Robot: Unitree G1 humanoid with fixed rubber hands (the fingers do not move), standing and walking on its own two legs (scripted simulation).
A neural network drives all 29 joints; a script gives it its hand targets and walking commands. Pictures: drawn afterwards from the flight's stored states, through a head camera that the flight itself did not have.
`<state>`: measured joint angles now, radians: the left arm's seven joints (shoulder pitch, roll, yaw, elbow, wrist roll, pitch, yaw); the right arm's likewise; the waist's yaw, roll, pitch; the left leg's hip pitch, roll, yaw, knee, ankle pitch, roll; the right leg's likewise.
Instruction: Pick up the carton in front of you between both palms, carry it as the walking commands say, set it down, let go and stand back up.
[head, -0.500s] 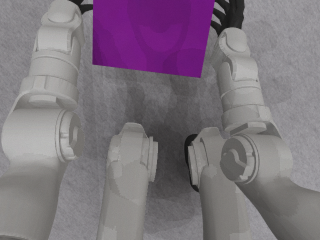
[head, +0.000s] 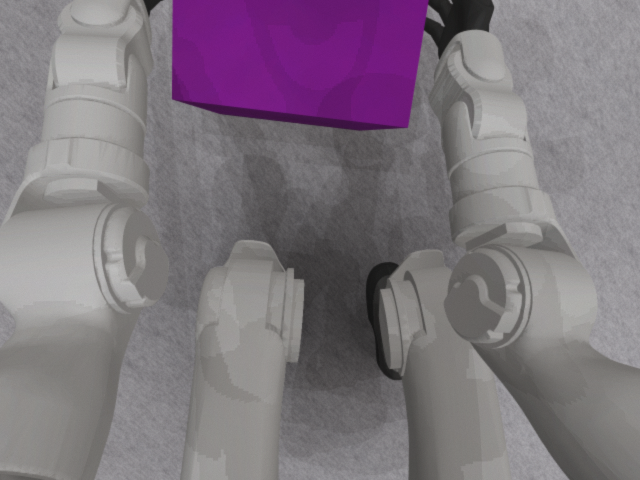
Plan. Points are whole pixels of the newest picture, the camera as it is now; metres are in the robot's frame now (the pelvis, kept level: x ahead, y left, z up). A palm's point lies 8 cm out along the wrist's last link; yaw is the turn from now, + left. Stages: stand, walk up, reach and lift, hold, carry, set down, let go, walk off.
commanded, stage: set down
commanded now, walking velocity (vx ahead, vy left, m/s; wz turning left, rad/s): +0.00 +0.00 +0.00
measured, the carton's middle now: (300, 27) +0.55 +0.08 -0.25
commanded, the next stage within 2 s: let go in 1.70 s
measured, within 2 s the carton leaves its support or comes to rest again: neither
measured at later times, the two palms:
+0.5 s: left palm (124, 45) +0.50 +0.25 -0.21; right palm (474, 64) +0.52 -0.11 -0.19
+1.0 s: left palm out of the picture +0.52 +0.28 -0.07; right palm (538, 13) +0.52 -0.09 -0.07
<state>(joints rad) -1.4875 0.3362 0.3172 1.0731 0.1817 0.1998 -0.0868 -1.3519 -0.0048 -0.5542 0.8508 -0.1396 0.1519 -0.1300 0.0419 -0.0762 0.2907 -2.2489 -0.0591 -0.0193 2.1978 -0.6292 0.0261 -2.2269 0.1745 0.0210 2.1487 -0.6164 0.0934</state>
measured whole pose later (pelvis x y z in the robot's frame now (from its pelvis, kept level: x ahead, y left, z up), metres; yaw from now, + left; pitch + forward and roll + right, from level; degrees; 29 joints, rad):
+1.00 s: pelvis -0.01 -0.01 +0.05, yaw +2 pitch +38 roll -5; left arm -1.42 0.52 0.10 1.10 -0.11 0.16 -0.07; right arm -1.27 -0.11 -0.30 0.84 0.08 0.18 -0.24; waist 0.00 -0.04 0.21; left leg -2.14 -0.04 -0.02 2.02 -0.55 0.03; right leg -2.09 0.09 -0.02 1.99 -0.57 0.04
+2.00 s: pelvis +0.05 +0.01 +0.31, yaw +6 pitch +40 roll -2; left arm -0.80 0.30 0.29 0.77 0.11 0.13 -0.06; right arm -0.63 -0.07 -0.24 0.57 -0.11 0.14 -0.06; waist -0.01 -0.01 -0.05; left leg -1.35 -0.07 -0.04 0.95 -0.29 0.04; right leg -1.31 0.04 0.05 0.93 -0.31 0.03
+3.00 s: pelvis +0.11 -0.01 +0.39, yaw +6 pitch -5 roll +0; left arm 0.22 0.21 0.04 0.42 0.01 0.14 -0.07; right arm 0.21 -0.20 -0.04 0.42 -0.02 0.16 0.06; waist 0.00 -0.01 0.11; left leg -0.08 -0.03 -0.05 0.45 -0.27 0.01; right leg -0.07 0.04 0.05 0.46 -0.29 -0.03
